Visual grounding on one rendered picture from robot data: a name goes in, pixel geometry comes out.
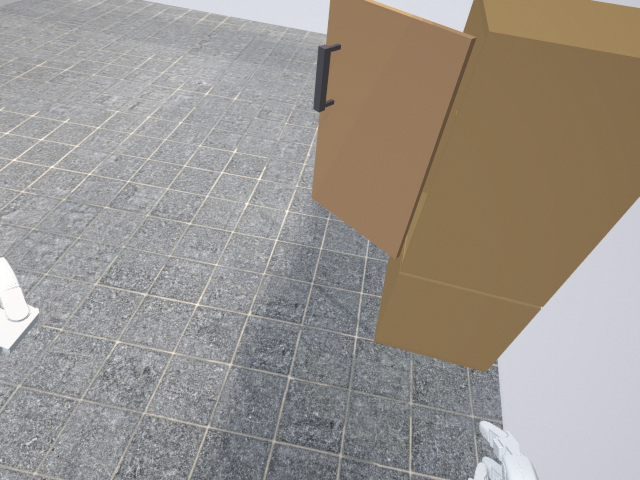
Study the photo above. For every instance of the handle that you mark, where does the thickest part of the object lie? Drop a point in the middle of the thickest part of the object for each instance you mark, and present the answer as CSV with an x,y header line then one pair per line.
x,y
322,73

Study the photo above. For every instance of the left robot hand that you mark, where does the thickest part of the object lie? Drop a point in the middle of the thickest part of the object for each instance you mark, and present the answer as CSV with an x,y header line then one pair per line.
x,y
17,318

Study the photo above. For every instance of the right robot hand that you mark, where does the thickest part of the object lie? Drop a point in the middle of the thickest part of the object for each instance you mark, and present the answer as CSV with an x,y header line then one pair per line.
x,y
515,466

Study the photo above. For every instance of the cupboard door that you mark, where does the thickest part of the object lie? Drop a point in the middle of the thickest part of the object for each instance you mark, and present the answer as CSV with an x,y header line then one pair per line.
x,y
393,82

